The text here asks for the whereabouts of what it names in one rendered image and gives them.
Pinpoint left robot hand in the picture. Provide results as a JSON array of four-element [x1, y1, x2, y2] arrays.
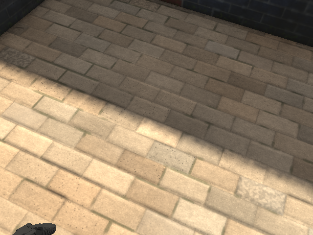
[[12, 223, 57, 235]]

